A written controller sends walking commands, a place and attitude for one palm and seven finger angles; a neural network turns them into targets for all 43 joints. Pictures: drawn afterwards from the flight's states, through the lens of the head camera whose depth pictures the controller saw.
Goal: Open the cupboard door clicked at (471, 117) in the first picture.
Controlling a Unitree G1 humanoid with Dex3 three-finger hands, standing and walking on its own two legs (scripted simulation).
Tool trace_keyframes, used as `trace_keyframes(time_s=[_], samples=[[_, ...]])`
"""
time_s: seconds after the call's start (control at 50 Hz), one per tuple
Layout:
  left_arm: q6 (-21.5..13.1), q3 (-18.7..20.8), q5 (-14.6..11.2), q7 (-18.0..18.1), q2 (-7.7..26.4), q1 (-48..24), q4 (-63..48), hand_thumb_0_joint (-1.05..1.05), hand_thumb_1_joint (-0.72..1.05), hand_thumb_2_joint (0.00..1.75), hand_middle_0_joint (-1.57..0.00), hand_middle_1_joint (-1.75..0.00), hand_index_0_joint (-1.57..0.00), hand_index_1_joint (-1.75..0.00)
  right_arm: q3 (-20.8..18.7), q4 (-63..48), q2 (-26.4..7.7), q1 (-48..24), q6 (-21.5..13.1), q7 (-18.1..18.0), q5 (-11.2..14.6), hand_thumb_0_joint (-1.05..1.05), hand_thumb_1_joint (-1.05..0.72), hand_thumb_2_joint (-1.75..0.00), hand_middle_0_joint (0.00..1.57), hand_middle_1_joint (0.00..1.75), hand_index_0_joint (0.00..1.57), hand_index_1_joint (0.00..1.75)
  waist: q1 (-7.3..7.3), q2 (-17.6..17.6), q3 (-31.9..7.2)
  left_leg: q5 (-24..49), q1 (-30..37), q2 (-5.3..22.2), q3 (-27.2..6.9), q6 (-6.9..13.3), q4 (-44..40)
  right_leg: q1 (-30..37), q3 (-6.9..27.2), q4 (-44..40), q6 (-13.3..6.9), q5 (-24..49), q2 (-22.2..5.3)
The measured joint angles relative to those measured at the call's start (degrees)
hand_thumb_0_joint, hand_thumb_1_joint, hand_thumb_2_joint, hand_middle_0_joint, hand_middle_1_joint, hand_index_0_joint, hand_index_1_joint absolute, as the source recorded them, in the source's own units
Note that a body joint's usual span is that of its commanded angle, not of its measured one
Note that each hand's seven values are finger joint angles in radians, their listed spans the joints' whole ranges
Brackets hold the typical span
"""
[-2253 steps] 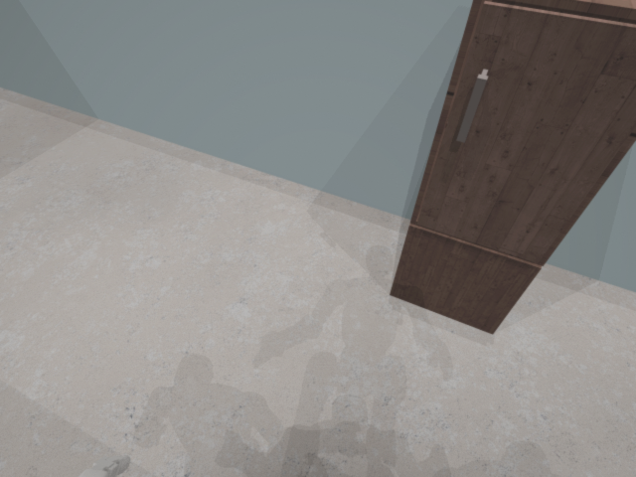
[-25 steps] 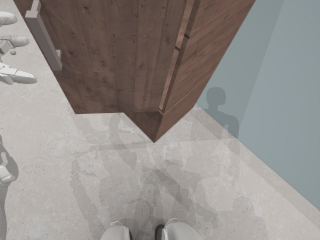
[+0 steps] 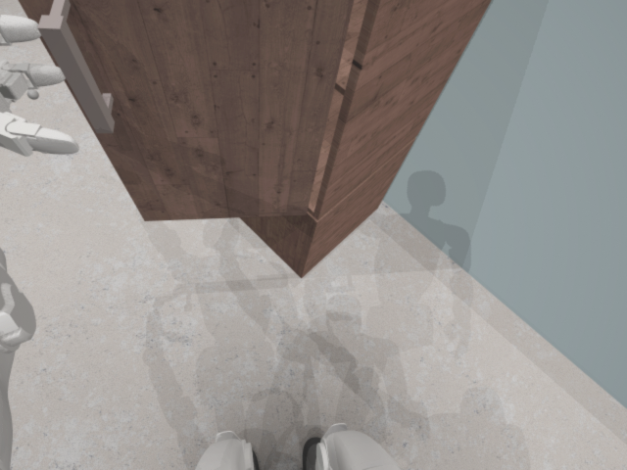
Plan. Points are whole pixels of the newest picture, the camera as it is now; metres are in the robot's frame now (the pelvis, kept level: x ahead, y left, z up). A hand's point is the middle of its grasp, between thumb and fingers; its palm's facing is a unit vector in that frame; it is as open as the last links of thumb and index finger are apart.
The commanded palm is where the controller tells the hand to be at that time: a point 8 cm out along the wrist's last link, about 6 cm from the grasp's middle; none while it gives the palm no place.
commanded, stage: slide the fingers in behind the handle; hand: left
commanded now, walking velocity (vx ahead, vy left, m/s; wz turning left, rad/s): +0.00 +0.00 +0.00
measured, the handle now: (85, 70) +0.57 +0.21 +0.11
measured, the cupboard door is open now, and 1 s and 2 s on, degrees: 51 50 49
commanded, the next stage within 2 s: close the thumb around the handle in 1.70 s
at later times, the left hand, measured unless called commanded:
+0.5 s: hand (52, 97) +0.53 +0.24 +0.11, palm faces +0.00 -1.00 +0.02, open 13.9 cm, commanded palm +0.51 +0.27 +0.10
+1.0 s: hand (81, 99) +0.53 +0.21 +0.10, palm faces -0.02 -1.00 +0.00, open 13.9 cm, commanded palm +0.51 +0.24 +0.10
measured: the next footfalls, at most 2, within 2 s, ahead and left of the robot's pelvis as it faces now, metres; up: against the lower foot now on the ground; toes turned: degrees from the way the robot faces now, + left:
none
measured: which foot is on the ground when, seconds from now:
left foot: down 0.00-1.00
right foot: down 0.00-1.00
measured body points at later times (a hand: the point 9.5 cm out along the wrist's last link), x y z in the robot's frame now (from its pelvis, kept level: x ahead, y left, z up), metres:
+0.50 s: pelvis +0.00 +0.01 +0.00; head +0.13 +0.04 +0.43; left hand +0.52 +0.29 +0.11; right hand -0.03 -0.26 -0.09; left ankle +0.00 +0.08 -0.69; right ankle -0.01 -0.10 -0.69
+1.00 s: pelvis +0.00 +0.01 +0.00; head +0.14 +0.04 +0.43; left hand +0.53 +0.27 +0.11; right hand -0.03 -0.26 -0.10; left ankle +0.00 +0.08 -0.69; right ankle -0.01 -0.10 -0.69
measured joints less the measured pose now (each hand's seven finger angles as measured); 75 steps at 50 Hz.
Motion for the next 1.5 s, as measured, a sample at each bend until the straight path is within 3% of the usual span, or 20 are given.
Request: trace_keyframes(time_s=[0.14,0.28,0.52,0.86,1.1,1.32,1.5], samples=[[-0.78,1.63,-0.04,-0.77,1.61,0.99,-0.85,-0.01,-0.50,0.30,-0.30,-1.20,-0.31,-1.21,-0.04,0.43,-0.08,1.58,-0.20,-0.15,-0.20,0.01,-0.91,-0.90,0.20,0.30,0.20,0.30,-0.23,-0.06,0.21,0.17,-0.54,0.30,0.38,-0.05,-0.01,-0.75,0.39,0.04,-0.08,0.33,0.26],[-0.24,-0.52,-1.20,-1.64,-0.11,1.06,-1.31,-0.01,-0.50,0.30,-0.30,-1.20,-0.30,-1.20,-0.42,1.15,-0.29,2.31,-0.01,0.03,-0.12,0.01,-0.91,-0.90,0.20,0.30,0.20,0.30,0.03,-0.18,-0.16,0.21,-0.33,0.07,-0.04,0.04,-0.15,-0.22,0.01,-0.41,0.01,0.36,0.11],[-1.36,-1.16,-0.79,3.45,-4.66,1.43,-2.96,-0.01,-0.50,0.30,-0.30,-1.20,-0.31,-1.22,-0.90,0.76,0.17,0.77,-0.96,0.87,-0.75,0.01,-0.91,-0.90,0.20,0.30,0.20,0.30,0.29,-0.03,-0.44,0.01,-0.11,-0.36,0.17,0.36,-0.05,-0.09,0.24,-0.05,0.42,0.06,-0.31],[-1.03,-5.93,-1.49,5.70,-6.78,-1.54,-1.76,-0.01,-0.50,0.30,-0.30,-1.20,-0.31,-1.23,-0.90,2.37,0.84,0.79,-2.07,1.44,-1.15,0.01,-0.91,-0.90,0.20,0.30,0.20,0.30,1.10,0.19,-0.38,-0.13,-1.25,-1.10,-1.00,0.35,0.81,-0.71,-0.93,0.79,0.41,-0.61,-0.95],[-1.74,-5.40,-0.56,9.32,-11.33,0.74,-4.23,-0.01,-0.50,0.30,-0.30,-1.20,-0.29,-1.23,-1.70,2.72,0.90,1.17,-2.26,2.51,-1.59,0.01,-0.91,-0.90,0.20,0.30,0.20,0.30,0.88,0.42,-0.95,-0.30,-0.39,-0.88,-0.65,0.14,0.51,-0.18,-0.51,0.79,0.21,-0.78,-0.73],[-2.53,-5.51,0.11,12.14,-12.13,1.15,-3.52,-0.01,-0.50,0.30,-0.29,-1.20,-0.29,-1.22,-1.49,2.31,1.48,0.86,-2.66,2.86,-1.38,0.01,-0.91,-0.90,0.20,0.30,0.20,0.30,0.81,0.80,-0.56,-0.11,0.63,-0.70,-0.28,-0.26,0.05,0.29,-0.10,1.13,-0.23,-0.88,-0.57],[-2.53,-5.14,-0.05,10.77,-10.91,0.63,-2.86,-0.01,-0.50,0.30,-0.29,-1.20,-0.30,-1.23,-1.52,2.25,1.03,0.82,-2.94,2.38,-1.14,0.01,-0.91,-0.90,0.20,0.30,0.20,0.30,0.81,0.59,-0.32,0.17,0.49,-0.53,-0.38,-0.63,-0.25,0.02,-0.17,1.10,-0.64,-0.78,-0.38]])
